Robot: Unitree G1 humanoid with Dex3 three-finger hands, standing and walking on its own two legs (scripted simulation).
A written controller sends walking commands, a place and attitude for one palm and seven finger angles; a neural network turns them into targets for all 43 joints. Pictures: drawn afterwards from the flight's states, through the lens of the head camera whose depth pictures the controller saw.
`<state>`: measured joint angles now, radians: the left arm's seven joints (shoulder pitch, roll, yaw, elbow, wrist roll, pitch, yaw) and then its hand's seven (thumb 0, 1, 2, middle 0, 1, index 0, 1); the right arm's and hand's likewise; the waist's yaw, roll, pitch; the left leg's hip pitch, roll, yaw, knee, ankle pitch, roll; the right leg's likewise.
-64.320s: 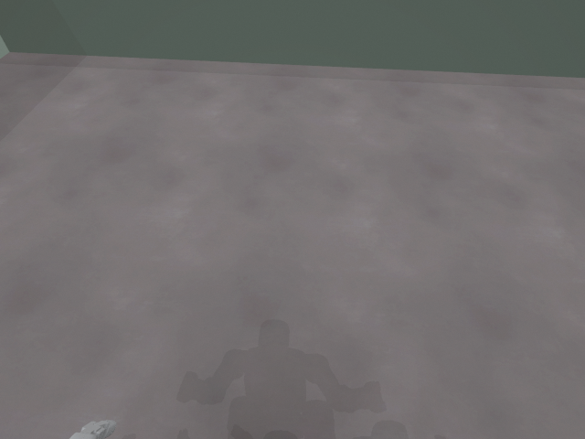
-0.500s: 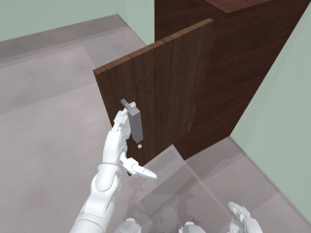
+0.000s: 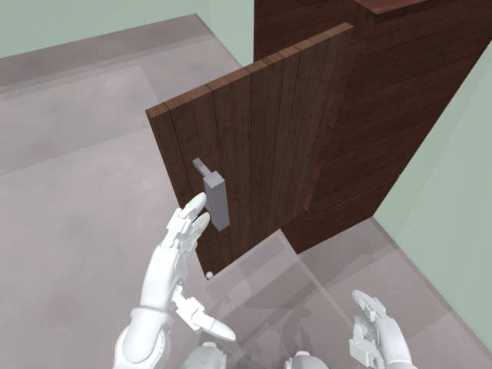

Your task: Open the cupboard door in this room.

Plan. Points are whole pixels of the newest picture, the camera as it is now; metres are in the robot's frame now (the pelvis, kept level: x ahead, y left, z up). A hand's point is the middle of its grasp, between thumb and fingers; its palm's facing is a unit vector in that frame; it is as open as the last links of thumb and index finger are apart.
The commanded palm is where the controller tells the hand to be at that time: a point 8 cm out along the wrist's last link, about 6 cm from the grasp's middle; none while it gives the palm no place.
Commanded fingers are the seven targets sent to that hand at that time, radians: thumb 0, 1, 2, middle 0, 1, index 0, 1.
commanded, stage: slide the hand sideways off the handle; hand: left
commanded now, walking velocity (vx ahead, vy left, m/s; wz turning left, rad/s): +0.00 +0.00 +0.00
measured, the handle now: (210, 195) +0.38 +0.08 +0.06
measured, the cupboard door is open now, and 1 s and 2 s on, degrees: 100 100 100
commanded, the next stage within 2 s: draw the hand back to the body in 0.32 s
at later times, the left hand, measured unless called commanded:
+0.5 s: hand (181, 295) +0.22 +0.10 +0.06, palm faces -0.13 -0.99 -0.05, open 16.3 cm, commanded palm +0.20 +0.17 +0.07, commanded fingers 0.00 -0.50 0.30 -0.15 -0.30 -0.15 -0.30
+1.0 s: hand (103, 284) +0.20 +0.17 +0.14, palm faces +0.00 -0.98 -0.19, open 15.9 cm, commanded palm +0.17 +0.23 +0.15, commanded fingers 0.00 -0.15 0.45 -0.16 -0.30 -0.16 -0.30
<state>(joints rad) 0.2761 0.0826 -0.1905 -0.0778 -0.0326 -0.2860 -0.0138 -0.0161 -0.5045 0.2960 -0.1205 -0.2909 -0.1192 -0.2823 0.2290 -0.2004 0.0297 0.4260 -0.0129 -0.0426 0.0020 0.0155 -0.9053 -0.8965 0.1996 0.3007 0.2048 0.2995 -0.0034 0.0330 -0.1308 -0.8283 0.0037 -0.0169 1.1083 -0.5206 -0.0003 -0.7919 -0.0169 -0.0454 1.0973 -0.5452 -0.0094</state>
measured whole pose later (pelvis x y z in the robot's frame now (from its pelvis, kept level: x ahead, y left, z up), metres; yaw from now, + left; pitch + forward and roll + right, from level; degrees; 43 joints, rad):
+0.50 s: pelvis -0.01 -0.02 -0.01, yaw +0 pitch +13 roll -1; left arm 0.38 0.18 -0.02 -0.15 -0.17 -0.31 -0.17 -0.02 -0.50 0.30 -0.15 -0.30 -0.15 -0.30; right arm 0.26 -0.25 0.02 0.45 0.01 -0.10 -0.04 0.02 -0.91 -0.90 0.20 0.30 0.20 0.30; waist -0.01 0.05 -0.14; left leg -0.87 0.03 -0.05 1.16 -0.53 -0.03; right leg -0.83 0.01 -0.07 1.15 -0.56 -0.04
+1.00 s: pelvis +0.00 +0.00 +0.03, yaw +0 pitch +6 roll -1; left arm 0.49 0.29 0.11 -0.35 -0.17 -0.12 -0.13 -0.02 -0.42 0.33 -0.15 -0.30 -0.16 -0.30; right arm 0.27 -0.23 0.05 0.47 0.02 -0.15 -0.09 0.02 -0.90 -0.90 0.20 0.30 0.20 0.30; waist 0.03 0.05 -0.11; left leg -0.57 0.02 -0.02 0.92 -0.46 0.00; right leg -0.52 0.00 -0.05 0.88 -0.46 -0.01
